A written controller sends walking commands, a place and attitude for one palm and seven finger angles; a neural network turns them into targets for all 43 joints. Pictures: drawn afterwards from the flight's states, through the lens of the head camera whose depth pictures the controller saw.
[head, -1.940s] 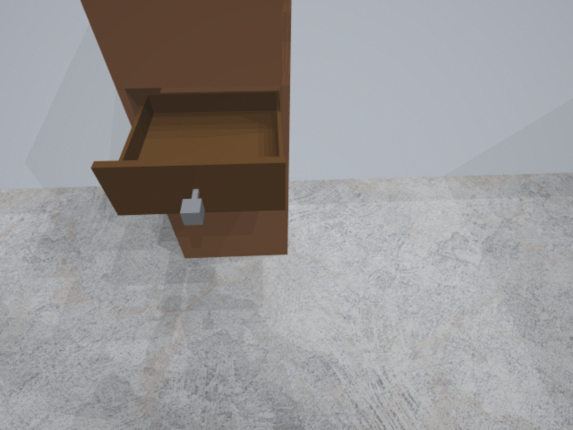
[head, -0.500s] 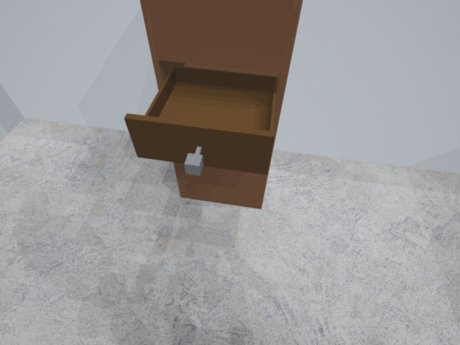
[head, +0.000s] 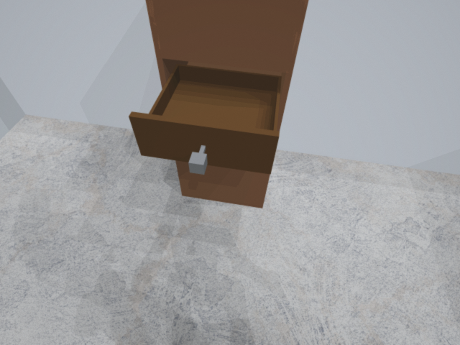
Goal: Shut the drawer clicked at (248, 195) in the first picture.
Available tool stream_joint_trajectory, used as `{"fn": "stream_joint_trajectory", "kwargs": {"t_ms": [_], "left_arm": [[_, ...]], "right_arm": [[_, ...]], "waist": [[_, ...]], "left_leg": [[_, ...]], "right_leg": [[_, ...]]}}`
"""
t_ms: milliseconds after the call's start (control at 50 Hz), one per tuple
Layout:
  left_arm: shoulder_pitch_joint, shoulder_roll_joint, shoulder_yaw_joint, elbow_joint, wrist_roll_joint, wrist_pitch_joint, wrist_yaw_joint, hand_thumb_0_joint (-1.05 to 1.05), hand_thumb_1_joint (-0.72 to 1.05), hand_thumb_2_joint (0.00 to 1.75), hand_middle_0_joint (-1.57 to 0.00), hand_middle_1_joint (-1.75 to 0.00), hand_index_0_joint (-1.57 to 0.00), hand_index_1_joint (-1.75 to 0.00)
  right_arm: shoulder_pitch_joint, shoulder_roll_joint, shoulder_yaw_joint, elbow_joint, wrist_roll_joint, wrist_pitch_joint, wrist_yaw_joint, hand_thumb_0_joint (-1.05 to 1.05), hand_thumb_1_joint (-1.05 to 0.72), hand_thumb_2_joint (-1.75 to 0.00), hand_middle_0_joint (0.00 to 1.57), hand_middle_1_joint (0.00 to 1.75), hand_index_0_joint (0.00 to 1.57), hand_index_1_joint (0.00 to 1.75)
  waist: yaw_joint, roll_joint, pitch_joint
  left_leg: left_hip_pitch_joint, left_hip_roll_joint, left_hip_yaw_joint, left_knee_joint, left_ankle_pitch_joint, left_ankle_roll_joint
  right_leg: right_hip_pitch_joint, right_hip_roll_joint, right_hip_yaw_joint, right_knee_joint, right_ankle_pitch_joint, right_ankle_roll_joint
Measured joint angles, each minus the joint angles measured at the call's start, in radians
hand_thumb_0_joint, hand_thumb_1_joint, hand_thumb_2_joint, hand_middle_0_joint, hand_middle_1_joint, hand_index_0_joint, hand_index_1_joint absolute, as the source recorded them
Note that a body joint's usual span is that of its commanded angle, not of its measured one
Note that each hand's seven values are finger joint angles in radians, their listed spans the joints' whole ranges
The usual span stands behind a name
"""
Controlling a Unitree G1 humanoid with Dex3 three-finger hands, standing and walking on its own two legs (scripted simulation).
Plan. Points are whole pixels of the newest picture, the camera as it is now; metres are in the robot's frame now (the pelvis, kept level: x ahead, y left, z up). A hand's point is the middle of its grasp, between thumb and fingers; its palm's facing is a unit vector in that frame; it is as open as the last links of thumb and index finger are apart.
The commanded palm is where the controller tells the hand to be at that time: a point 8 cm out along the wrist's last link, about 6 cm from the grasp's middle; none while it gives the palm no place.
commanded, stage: look at it before walking up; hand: left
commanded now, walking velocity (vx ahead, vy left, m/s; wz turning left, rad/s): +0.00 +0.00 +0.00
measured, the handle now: (200, 157) +0.56 +0.11 -0.07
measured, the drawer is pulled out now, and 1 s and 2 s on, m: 0.29 0.29 0.29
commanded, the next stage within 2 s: turn to face it in 0.10 s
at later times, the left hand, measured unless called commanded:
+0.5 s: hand out of the picture +0.06 +0.22 -0.17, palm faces -0.05 -0.96 -0.28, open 7.4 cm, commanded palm none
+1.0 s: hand out of the picture +0.00 +0.12 -0.17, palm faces -0.02 -0.98 -0.19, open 7.4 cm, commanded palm none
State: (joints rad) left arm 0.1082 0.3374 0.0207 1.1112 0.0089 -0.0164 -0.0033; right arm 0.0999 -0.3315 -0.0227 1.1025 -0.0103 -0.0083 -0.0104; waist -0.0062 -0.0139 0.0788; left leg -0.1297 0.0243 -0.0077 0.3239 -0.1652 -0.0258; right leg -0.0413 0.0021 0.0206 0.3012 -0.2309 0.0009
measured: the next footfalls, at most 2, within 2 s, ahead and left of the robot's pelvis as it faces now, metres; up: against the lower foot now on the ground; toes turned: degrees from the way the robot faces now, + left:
left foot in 1.16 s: +0.26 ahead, +0.04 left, +0.00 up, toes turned -4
right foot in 1.44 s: +0.26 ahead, -0.21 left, +0.00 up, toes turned -10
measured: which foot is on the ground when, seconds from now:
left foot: down 0.00-0.72, up 0.74-1.00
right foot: down 0.00-1.00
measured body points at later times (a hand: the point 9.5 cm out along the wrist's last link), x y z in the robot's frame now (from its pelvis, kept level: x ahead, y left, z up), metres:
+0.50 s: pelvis +0.00 +0.00 -0.01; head +0.02 +0.00 +0.44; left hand +0.07 +0.27 -0.15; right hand +0.05 -0.27 -0.15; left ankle +0.01 +0.14 -0.75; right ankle -0.04 -0.12 -0.75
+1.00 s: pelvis +0.07 -0.05 +0.00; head +0.13 -0.06 +0.44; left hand +0.00 +0.17 -0.15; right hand +0.11 -0.29 -0.16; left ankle +0.15 +0.09 -0.69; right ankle -0.03 -0.11 -0.75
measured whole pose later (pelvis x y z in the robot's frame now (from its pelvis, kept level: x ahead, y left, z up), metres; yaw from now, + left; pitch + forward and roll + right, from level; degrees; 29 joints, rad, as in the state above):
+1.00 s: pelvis +0.07 -0.05 +0.00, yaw -6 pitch +0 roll +2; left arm 0.41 0.13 0.03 1.16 0.02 -0.06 0.01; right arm 0.13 -0.18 -0.06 1.07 -0.01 0.01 0.01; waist 0.03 -0.02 0.12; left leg -0.51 0.07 0.07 0.88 -0.32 -0.04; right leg 0.01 0.03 -0.01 0.31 -0.31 -0.07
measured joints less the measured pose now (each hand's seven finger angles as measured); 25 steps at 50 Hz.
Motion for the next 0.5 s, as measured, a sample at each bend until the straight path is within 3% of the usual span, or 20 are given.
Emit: {"fn": "stream_joint_trajectory", "kwargs": {"t_ms": [320,500], "left_arm": [[-0.002,-0.006,0.002,-0.001,-0.001,0.008,0.003,0.01,0.9,0.9,-0.2,-0.3,-0.2,-0.29],[0.033,-0.063,0.004,-0.021,-0.001,0.038,0.011,0.01,0.9,0.9,-0.2,-0.3,-0.2,-0.29]], "right_arm": [[0.002,0.013,0.002,-0.003,-0.001,0.002,-0.004,0.0,-0.9,-0.9,0.2,0.3,0.2,0.3],[0.035,0.083,0.001,-0.023,-0.003,0.021,-0.013,0.0,-0.91,-0.9,0.2,0.3,0.2,0.3]], "waist": [[0.003,0.005,0.003],[0.003,0.008,0.007]], "left_leg": [[-0.006,-0.001,0.007,0.009,-0.003,0.003],[-0.041,0.015,0.042,0.087,-0.047,-0.001]], "right_leg": [[-0.01,-0.002,0.007,0.011,-0.002,0.004],[-0.067,0.013,0.044,0.103,-0.038,0.003]]}}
